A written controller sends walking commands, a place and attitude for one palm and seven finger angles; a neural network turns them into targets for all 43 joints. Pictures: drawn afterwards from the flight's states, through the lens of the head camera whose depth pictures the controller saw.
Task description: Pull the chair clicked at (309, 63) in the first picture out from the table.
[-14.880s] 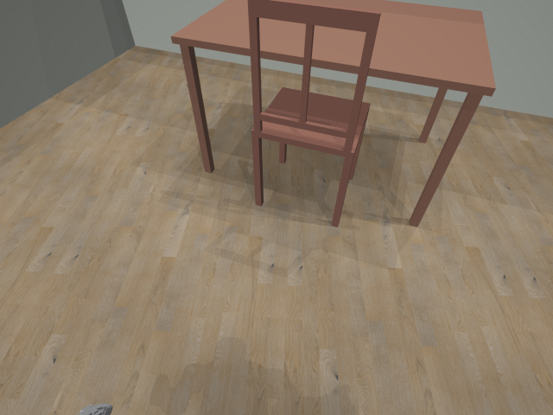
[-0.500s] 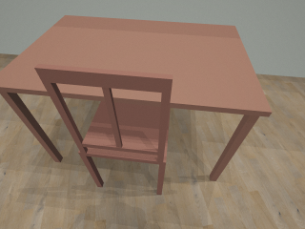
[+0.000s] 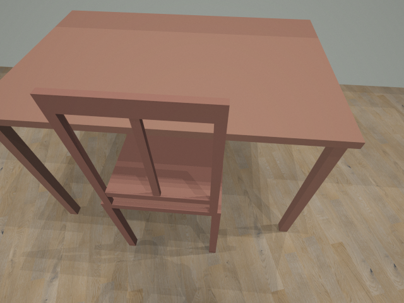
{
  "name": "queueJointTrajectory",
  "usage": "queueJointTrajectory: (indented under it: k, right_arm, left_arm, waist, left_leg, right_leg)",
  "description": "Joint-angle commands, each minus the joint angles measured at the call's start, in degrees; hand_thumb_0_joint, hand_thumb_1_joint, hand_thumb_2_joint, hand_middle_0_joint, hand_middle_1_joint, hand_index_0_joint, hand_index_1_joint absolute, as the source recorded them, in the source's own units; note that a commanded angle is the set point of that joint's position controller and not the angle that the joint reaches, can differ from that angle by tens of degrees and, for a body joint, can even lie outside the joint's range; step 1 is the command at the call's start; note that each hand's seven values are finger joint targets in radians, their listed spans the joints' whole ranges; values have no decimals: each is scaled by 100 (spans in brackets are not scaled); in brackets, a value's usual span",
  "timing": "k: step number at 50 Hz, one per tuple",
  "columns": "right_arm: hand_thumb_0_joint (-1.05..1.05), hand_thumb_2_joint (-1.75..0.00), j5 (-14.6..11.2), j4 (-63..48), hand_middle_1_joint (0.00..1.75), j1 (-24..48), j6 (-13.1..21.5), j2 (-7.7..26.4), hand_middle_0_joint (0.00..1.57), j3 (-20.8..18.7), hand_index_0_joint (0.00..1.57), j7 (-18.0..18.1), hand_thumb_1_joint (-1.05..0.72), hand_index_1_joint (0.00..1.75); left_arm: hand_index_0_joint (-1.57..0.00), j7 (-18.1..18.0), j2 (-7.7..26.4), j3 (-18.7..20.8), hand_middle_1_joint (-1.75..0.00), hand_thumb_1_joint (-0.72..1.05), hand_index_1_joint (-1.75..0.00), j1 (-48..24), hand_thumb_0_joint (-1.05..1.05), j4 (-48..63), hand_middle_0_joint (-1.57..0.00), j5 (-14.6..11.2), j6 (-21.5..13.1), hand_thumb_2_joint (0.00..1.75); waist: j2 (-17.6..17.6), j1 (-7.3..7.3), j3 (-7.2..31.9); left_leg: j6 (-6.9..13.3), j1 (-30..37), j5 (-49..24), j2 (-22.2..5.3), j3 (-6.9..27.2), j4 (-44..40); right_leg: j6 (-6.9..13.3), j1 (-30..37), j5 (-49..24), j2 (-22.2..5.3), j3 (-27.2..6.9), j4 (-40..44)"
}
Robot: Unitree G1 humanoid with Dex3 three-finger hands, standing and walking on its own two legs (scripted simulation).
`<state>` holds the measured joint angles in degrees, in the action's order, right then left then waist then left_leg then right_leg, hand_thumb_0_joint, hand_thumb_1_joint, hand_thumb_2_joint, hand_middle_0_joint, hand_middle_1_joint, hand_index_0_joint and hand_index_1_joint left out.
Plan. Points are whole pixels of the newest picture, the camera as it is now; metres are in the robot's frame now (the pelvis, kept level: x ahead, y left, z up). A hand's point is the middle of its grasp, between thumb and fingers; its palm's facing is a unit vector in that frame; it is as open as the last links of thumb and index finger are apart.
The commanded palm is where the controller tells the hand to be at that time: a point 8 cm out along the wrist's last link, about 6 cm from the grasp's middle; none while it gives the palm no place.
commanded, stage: come to a stop and stand still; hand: left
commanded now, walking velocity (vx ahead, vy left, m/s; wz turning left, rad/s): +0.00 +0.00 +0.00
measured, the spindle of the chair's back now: (148, 162) +0.46 +0.18 -0.06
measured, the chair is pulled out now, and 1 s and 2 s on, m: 0.00 0.00 0.00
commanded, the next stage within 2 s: look again from close up in 0.50 s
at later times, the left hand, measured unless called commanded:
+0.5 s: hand out of the picture -0.03 +0.20 -0.17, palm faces -0.01 -0.97 -0.22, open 7.3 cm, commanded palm none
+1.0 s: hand out of the picture -0.01 +0.17 -0.17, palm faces -0.01 -0.98 -0.20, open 7.3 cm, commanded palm none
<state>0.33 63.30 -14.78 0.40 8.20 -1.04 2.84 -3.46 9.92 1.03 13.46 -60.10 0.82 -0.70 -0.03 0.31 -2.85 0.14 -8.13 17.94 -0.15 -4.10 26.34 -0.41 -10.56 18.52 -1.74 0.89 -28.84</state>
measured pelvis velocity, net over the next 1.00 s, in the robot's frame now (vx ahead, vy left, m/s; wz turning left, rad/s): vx -0.02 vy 0.00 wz -0.01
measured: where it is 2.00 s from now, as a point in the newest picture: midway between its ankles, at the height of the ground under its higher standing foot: outside the picture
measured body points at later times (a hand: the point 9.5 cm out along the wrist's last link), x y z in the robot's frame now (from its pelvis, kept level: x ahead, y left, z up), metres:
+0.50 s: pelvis -0.03 +0.01 +0.00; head -0.02 +0.01 +0.45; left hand -0.03 +0.25 -0.15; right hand -0.01 -0.22 -0.16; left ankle -0.04 +0.11 -0.74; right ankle -0.04 -0.12 -0.74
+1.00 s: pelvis -0.02 +0.00 +0.00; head -0.01 +0.00 +0.45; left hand -0.01 +0.23 -0.16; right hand -0.01 -0.22 -0.16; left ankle -0.04 +0.11 -0.74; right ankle -0.04 -0.12 -0.74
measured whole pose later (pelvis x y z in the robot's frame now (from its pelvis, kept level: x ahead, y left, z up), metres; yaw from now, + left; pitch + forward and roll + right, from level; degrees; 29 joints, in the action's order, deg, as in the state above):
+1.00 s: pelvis -0.02 +0.00 +0.00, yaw +0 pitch -1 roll +1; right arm 0.6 65.9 -14.3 1.1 8.7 0.6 1.5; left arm -2.2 9.1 -1.2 15.7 -63.8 0.7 -1.1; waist -0.4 0.1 -1.8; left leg 0.5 -8.0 15.2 -0.3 -4.0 24.2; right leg -0.4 -9.5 15.7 -1.3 0.5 -26.2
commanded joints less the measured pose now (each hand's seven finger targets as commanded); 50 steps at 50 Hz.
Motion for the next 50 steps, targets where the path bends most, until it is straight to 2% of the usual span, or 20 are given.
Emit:
queueJointTrajectory:
  k: [1, 2, 3, 4, 5, 6, 7, 10, 14, 21, 24, 25, 26, 30, 31, 35, 37, 45, 47, 50]
  right_arm:
    - [0, -90, 13, -917, 30, -27, 2, 464, 20, -111, 20, -194, -90, 30]
    - [0, -90, 7, -958, 30, -61, -7, 417, 20, -101, 20, -197, -90, 30]
    - [0, -90, 6, -910, 30, -232, -10, 436, 20, -93, 20, -201, -90, 30]
    - [0, -90, 21, -849, 30, -338, 4, 509, 20, -88, 20, -206, -90, 30]
    - [0, -90, 46, -867, 30, -314, 32, 637, 20, -84, 20, -209, -90, 30]
    - [0, -90, 79, -889, 30, -203, 65, 692, 20, -72, 20, -214, -90, 30]
    - [0, -90, 74, -935, 30, -86, 72, 779, 20, -41, 20, -204, -90, 30]
    - [0, -90, 57, -1010, 30, 21, 80, 906, 20, -26, 20, -196, -90, 30]
    - [0, -90, 62, -945, 30, 14, 73, 975, 20, -16, 20, -218, -90, 30]
    - [0, -90, 25, -657, 30, -93, 121, 873, 20, 30, 20, -209, -90, 30]
    - [0, -90, 16, -510, 30, -124, 150, 864, 20, 52, 20, -198, -90, 30]
    - [0, -90, 11, -447, 30, -147, 163, 862, 20, 64, 20, -193, -90, 30]
    - [0, -90, -3, -401, 30, -142, 158, 801, 20, 68, 20, -185, -90, 30]
    - [0, -90, -2, -204, 30, -198, 185, 775, 20, 83, 20, -163, -90, 30]
    - [0, -90, -11, -158, 30, -188, 178, 743, 20, 86, 20, -156, -90, 30]
    - [0, -90, -6, -17, 30, -219, 175, 706, 20, 96, 20, -145, -90, 30]
    - [0, -90, -7, 14, 30, -195, 154, 664, 20, 92, 20, -143, -90, 30]
    - [0, -90, 5, 92, 30, -258, 166, 601, 20, 92, 20, -130, -90, 30]
    - [0, -90, 3, 82, 30, -234, 165, 589, 20, 88, 20, -126, -90, 30]
    - [0, -90, 7, 101, 30, -275, 181, 596, 20, 97, 20, -116, -90, 30]
  left_arm:
    - [-20, -45, 982, 130, -30, 90, -30, 570, 0, 373, -20, 10, -190, 90]
    - [-20, -20, 872, 98, -30, 90, -30, 489, 0, 469, -20, 33, -190, 90]
    - [-20, 1, 862, 67, -30, 90, -30, 257, 0, 547, -20, 14, -174, 90]
    - [-20, 22, 810, 47, -30, 90, -30, 137, 0, 615, -20, -19, -152, 90]
    - [-20, 40, 769, 38, -30, 90, -30, 62, 0, 676, -20, -29, -105, 90]
    - [-20, 54, 701, 29, -30, 90, -30, 109, 0, 682, -20, 2, -47, 90]
    - [-20, 68, 670, 8, -30, 90, -30, 221, 0, 635, -20, 8, -11, 90]
    - [-20, 121, 646, -39, -30, 90, -30, 262, 0, 548, -20, 12, 22, 90]
    - [-20, 158, 677, -64, -30, 90, -30, 301, 0, 530, -20, 17, 12, 90]
    - [-20, 169, 677, -81, -30, 90, -30, 436, 0, 358, -20, 4, -57, 90]
    - [-20, 159, 666, -94, -30, 90, -30, 514, 0, 231, -20, -14, -80, 90]
    - [-20, 156, 665, -95, -30, 90, -30, 544, 0, 182, -20, -20, -89, 90]
    - [-20, 154, 660, -95, -30, 90, -30, 548, 0, 159, -20, -15, -93, 90]
    - [-20, 135, 635, -98, -30, 90, -30, 624, 0, -23, -20, -32, -120, 90]
    - [-20, 134, 629, -106, -30, 90, -30, 648, 0, -53, -20, -28, -125, 90]
    - [-20, 116, 597, -108, -30, 90, -30, 650, 0, -155, -20, -33, -121, 90]
    - [-20, 114, 570, -114, -30, 90, -30, 645, 0, -183, -20, -25, -119, 90]
    - [-20, 106, 524, -97, -30, 90, -30, 640, 0, -220, -20, -27, -116, 90]
    - [-20, 104, 515, -95, -30, 90, -30, 628, 0, -214, -20, -21, -118, 90]
    - [-20, 103, 512, -88, -30, 90, -30, 641, 0, -214, -20, -29, -125, 90]
  waist:
    - [-870, -65, 687]
    - [-788, 14, 738]
    - [-580, 175, 697]
    - [-129, 230, 519]
    - [296, 185, 267]
    - [807, 65, 13]
    - [861, -2, -105]
    - [356, -22, -301]
    - [151, -12, -351]
    - [-144, -5, -104]
    - [-31, -14, 36]
    - [-31, -14, 141]
    - [-156, -31, 35]
    - [-76, -35, 241]
    - [-155, -42, 172]
    - [-33, -40, 124]
    - [-115, -42, -88]
    - [34, -54, -30]
    - [-48, -56, -117]
    - [-23, -51, 43]
  left_leg:
    - [14, -1048, 436, -226, 135, 959]
    - [2, -833, 488, -189, 145, 844]
    - [-4, -507, 72, -158, 155, 526]
    - [31, -243, -453, -262, 303, 235]
    - [109, -309, -877, -503, 525, 32]
    - [208, -604, -1217, -658, 760, -157]
    - [271, -753, -1200, -714, 891, -301]
    - [265, -896, -173, -646, 896, -630]
    - [232, -899, 534, -556, 873, -890]
    - [224, -507, -79, -503, 693, -785]
    - [213, -323, -551, -501, 634, -680]
    - [212, -244, -748, -506, 626, -643]
    - [216, -286, -762, -508, 599, -636]
    - [195, -90, -1264, -523, 546, -531]
    - [197, -98, -1247, -523, 530, -533]
    - [170, -90, -1299, -525, 510, -550]
    - [157, -175, -1145, -512, 498, -583]
    - [141, -127, -1179, -523, 496, -639]
    - [145, -171, -1211, -521, 494, -638]
    - [146, -41, -1421, -546, 501, -618]
  right_leg:
    - [561, 823, -4758, -1240, -865, 249]
    - [669, 540, -4061, -1194, -894, 258]
    - [656, 198, -3117, -1062, -788, 265]
    - [550, -217, -2180, -818, -682, 230]
    - [405, -465, -1394, -535, -511, 198]
    - [312, -410, -850, -312, -325, 129]
    - [259, -307, -488, -165, -242, 120]
    - [226, -344, -167, -150, -274, 306]
    - [206, -425, -3, -214, -352, 477]
    - [181, -375, -336, -336, -427, 646]
    - [168, -299, -711, -395, -432, 613]
    - [164, -222, -878, -397, -439, 581]
    - [167, -218, -908, -400, -433, 619]
    - [171, -55, -1454, -453, -423, 538]
    - [174, -61, -1496, -445, -421, 568]
    - [174, -36, -1559, -457, -422, 561]
    - [180, -132, -1488, -459, -444, 629]
    - [181, -74, -1437, -440, -443, 657]
    - [182, -93, -1508, -443, -442, 666]
    - [186, -16, -1683, -445, -417, 623]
